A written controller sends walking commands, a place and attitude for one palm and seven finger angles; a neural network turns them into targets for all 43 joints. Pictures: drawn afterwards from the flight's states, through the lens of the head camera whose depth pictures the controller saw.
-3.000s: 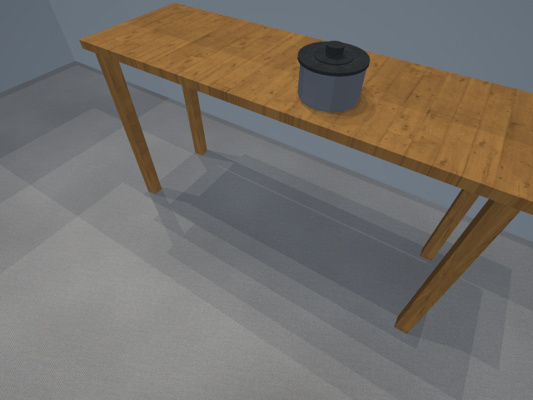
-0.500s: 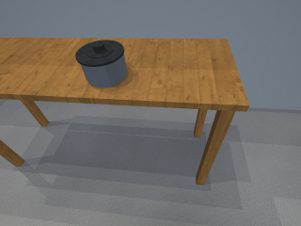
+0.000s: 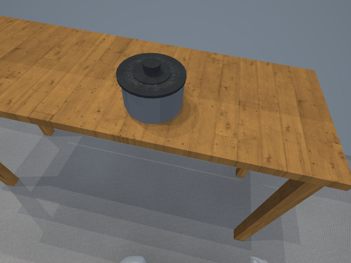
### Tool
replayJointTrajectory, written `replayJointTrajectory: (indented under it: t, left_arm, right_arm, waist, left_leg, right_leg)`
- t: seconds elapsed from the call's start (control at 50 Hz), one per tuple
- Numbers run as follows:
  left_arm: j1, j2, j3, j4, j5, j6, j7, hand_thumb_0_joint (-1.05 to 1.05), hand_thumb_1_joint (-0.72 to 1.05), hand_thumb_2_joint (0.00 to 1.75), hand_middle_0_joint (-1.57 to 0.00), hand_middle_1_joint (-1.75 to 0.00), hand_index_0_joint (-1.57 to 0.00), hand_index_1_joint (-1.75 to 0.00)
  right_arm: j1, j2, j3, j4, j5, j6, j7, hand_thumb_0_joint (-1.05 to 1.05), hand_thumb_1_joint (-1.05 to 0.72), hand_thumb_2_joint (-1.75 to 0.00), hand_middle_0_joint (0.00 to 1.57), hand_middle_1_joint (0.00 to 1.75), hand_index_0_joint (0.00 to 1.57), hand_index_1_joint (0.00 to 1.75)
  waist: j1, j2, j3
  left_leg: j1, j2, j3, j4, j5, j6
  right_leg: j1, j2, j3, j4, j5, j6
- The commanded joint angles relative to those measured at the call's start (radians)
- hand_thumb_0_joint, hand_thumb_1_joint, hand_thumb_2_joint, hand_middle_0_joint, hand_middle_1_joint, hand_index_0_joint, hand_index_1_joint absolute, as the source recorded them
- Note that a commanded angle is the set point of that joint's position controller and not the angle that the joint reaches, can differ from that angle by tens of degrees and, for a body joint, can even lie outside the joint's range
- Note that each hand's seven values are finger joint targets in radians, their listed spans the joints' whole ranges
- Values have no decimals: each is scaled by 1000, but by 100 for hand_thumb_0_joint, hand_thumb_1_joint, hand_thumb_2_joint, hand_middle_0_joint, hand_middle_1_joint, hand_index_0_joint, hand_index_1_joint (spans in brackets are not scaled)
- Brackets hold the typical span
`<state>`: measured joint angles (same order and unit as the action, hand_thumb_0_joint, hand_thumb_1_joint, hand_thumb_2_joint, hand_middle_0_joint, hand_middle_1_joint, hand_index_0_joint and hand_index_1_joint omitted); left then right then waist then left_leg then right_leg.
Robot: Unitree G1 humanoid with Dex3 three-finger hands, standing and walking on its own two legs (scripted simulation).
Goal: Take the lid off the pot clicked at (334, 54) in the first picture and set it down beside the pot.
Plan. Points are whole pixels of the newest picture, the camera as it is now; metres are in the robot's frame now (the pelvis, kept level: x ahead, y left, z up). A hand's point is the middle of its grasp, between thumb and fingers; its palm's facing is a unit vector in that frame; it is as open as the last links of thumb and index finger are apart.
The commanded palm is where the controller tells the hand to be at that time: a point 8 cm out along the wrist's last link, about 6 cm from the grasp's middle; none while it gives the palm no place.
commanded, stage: come to a stop and stand still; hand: left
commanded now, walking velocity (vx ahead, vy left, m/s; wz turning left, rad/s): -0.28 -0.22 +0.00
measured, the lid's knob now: (151, 65) +0.53 +0.14 +0.15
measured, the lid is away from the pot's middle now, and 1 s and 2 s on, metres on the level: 0.00 0.00 0.00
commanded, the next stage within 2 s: look again from close up in 1.10 s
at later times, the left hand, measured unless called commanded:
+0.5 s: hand out of the picture +0.06 +0.15 -0.16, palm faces -0.02 -0.98 -0.20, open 7.3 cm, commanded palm none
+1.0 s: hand out of the picture -0.01 +0.19 -0.16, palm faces -0.01 -0.98 -0.22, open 7.3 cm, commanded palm none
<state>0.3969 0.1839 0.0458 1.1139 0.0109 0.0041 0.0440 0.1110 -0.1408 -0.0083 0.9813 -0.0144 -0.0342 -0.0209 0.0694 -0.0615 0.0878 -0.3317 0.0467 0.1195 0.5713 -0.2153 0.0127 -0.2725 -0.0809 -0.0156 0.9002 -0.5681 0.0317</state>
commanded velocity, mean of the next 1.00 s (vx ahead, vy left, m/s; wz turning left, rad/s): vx -0.02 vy -0.01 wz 0.00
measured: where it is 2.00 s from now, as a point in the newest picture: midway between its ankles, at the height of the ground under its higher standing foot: outside the picture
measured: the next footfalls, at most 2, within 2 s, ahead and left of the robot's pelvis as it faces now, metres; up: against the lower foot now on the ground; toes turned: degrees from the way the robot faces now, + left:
right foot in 0.26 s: +0.04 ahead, -0.13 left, +0.00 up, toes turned -3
left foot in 0.50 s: +0.02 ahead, +0.09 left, +0.00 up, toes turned -2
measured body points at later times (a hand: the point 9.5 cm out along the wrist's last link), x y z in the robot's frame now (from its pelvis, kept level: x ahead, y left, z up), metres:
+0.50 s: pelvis -0.01 -0.02 +0.00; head +0.00 -0.03 +0.45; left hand +0.06 +0.20 -0.14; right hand -0.01 -0.27 -0.15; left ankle -0.02 +0.09 -0.73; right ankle +0.00 -0.13 -0.73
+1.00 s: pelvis -0.02 +0.01 +0.01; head -0.02 +0.01 +0.46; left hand -0.01 +0.25 -0.15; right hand -0.01 -0.21 -0.15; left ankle -0.02 +0.09 -0.73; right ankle +0.00 -0.13 -0.73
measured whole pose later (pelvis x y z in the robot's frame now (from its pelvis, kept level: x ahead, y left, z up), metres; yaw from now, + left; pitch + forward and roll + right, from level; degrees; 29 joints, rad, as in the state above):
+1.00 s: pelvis -0.02 +0.01 +0.01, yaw -2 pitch -1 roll +0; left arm 0.32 0.17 0.00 1.05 0.02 0.00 0.04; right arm 0.30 -0.16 -0.01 1.04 -0.01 -0.01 -0.02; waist 0.00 0.01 0.01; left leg -0.23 -0.04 0.04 0.52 -0.28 0.06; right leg -0.26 -0.04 0.00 0.52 -0.24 0.03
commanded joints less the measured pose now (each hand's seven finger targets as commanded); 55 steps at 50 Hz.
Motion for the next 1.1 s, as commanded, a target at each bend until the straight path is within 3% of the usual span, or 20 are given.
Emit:
replayJointTrajectory:
  t: [0.0, 0.1, 0.16, 0.2, 0.22, 0.24, 0.26, 0.28, 0.34, 0.4, 0.44, 0.48, 0.54, 0.56, 0.58, 0.6, 0.64, 0.68, 0.84, 1.08]
  left_arm:
    - [64, 64, 15, -56, -1, 19, -2, 0, 90, 90, -20, -30, -20, -30]
    - [16, 66, 35, -133, 5, 47, -14, 0, 90, 90, -20, -30, -20, -30]
    - [4, 52, 30, -157, 11, 36, -19, 0, 90, 90, -20, -30, -20, -30]
    - [36, 62, 28, -147, 13, 22, -19, 0, 90, 90, -20, -30, -20, -30]
    - [22, 107, 30, -156, 23, 12, -13, 0, 90, 90, -20, -30, -20, -30]
    - [-46, 179, 33, -180, 27, 5, -9, 0, 90, 90, -20, -30, -20, -30]
    - [-96, 200, 28, -205, 21, 7, -11, 0, 90, 90, -20, -30, -20, -30]
    - [-125, 198, 32, -206, 20, -4, -8, 0, 90, 90, -20, -30, -20, -30]
    - [-189, 145, 19, -200, 13, -10, -9, 0, 90, 90, -20, -30, -20, -30]
    - [-163, 137, 15, -178, 6, -12, -9, 0, 90, 90, -20, -30, -20, -30]
    - [-164, 125, 6, -149, -4, -12, -10, 0, 90, 90, -20, -30, -20, -30]
    - [-136, 78, -7, -127, -11, -12, -17, 0, 90, 90, -20, -30, -20, -30]
    - [-138, 81, -8, -78, -8, -11, -14, 0, 90, 90, -20, -30, -20, -30]
    - [6, 129, -8, -46, -3, -23, 35, 0, 90, 90, -20, -30, -20, -30]
    - [-70, 159, -10, -59, 1, -23, 24, 0, 90, 90, -20, -30, -20, -30]
    - [-90, 161, -14, -88, -6, -28, 21, 0, 90, 90, -20, -30, -20, -30]
    - [-140, 138, -20, -121, -1, -26, 10, 0, 90, 90, -20, -30, -20, -30]
    - [-150, 124, -21, -131, 2, -17, 4, 0, 90, 90, -20, -30, -20, -30]
    - [-75, 75, -29, -118, 6, -16, 0, 0, 90, 90, -20, -30, -20, -30]
    - [-35, 81, -31, -91, 5, -22, -2, 0, 90, 90, -20, -30, -20, -30]
  right_arm:
    - [76, -182, -44, -4, 3, 23, -30, 0, -90, -90, 20, 30, 20, 30]
    - [27, -180, -70, -34, -6, 36, -31, 0, -90, -90, 20, 30, 20, 30]
    - [11, -191, -81, -40, -13, 44, -21, 0, -90, -90, 20, 30, 20, 30]
    - [23, -183, -80, -38, -6, 52, -13, 0, -90, -90, 20, 30, 20, 30]
    - [47, -136, -75, -36, 4, 56, -7, 0, -90, -90, 20, 30, 20, 30]
    - [66, -70, -61, -52, 11, 65, 1, 0, -90, -90, 20, 30, 20, 30]
    - [41, -82, -57, -60, 6, 73, 7, 0, -90, -90, 20, 30, 20, 30]
    - [29, -80, -57, -62, 0, 78, 6, 0, -90, -90, 20, 30, 20, 30]
    - [96, -98, -57, -2, 3, 67, 6, 0, -90, -90, 20, 30, 20, 30]
    - [130, -78, -40, 29, 5, 53, -1, 0, -90, -90, 20, 30, 20, 30]
    - [183, -68, -26, 63, 3, 40, -6, 0, -90, -90, 20, 30, 20, 30]
    - [159, -116, -17, 74, -2, 20, -13, 0, -90, -90, 20, 30, 20, 30]
    - [160, -109, -7, 114, 1, 10, -18, 0, -90, -90, 20, 30, 20, 30]
    - [55, -139, -24, 21, 19, 1, -14, 0, -90, -90, 20, 30, 20, 30]
    - [145, -94, -17, 16, 17, 19, -13, 0, -90, -90, 20, 30, 20, 30]
    - [223, -71, -19, 20, 8, 22, -15, 0, -90, -90, 20, 30, 20, 30]
    - [239, -85, -23, 23, 0, 23, -10, 0, -90, -90, 20, 30, 20, 30]
    - [240, -91, -20, 8, -3, 21, -5, 0, -90, -90, 20, 30, 20, 30]
    - [211, -123, -25, -9, 0, 9, -4, 0, -90, -90, 20, 30, 20, 30]
    - [192, -124, -16, 25, 7, -2, -6, 0, -90, -90, 20, 30, 20, 30]
  waist:
    - [-58, 214, -106]
    - [-44, 203, -128]
    - [-51, 242, -133]
    - [-30, 136, -121]
    - [-38, -16, -87]
    - [-70, -221, -55]
    - [-57, -143, -46]
    - [-60, -218, -59]
    - [-91, -89, -56]
    - [-77, -43, -91]
    - [-91, -21, -92]
    - [-55, 107, -92]
    - [-47, 242, -97]
    - [11, 81, -63]
    - [-68, 53, -120]
    - [-94, 42, -204]
    - [-99, 79, -121]
    - [-91, 113, -37]
    - [-73, 74, -2]
    - [-68, 69, -41]
  left_leg:
    - [151, 305, -192, -210, 773, 166]
    - [74, 308, -191, -258, 390, 164]
    - [49, 284, -190, -251, 187, 140]
    - [-30, 214, -165, -172, 6, 86]
    - [-80, 113, -104, -49, -123, 32]
    - [-119, -2, -29, 79, -248, -23]
    - [-45, -9, -79, 174, -301, -20]
    - [-70, -18, -111, 236, -299, -11]
    - [-55, -19, -122, 314, -224, -12]
    - [14, -21, -101, 103, -179, -26]
    - [141, -11, -130, -151, -9, -22]
    - [151, 96, -256, -248, 160, 15]
    - [100, 92, -247, -275, 210, 22]
    - [84, 79, -130, 14, 136, -21]
    - [65, -2, -106, 3, -12, -48]
    - [114, -1, -123, -35, -88, -35]
    - [102, 7, -154, -64, -54, -10]
    - [44, 40, -203, -120, -52, 9]
    - [-23, 54, -265, -236, -188, 31]
    - [90, 50, -230, -232, -35, 33]
  right_leg:
    - [-110, 14, 34, 116, 34, -5]
    - [-122, 24, 59, 114, 98, -18]
    - [-28, 26, 5, -110, 136, -31]
    - [108, 45, -18, -367, 296, -33]
    - [105, -17, 89, -528, 337, -51]
    - [14, -189, 317, -643, 294, -123]
    - [-117, -245, 333, -693, 193, -193]
    - [-107, -216, 372, -700, 198, -203]
    - [-40, -142, 231, -623, 389, -206]
    - [51, -118, 176, -567, 503, -201]
    - [26, -86, 152, -525, 451, -142]
    - [47, 5, 89, -505, 410, -72]
    - [148, 11, 43, -489, 451, -48]
    - [95, -80, 133, -509, 784, -34]
    - [151, -151, 171, -496, 875, -102]
    - [122, -167, 196, -499, 641, -141]
    - [4, -88, 152, -507, 299, -121]
    - [-40, -34, 102, -483, 224, -98]
    - [3, 6, 60, -446, 289, -70]
    - [24, -12, 70, -465, 391, -63]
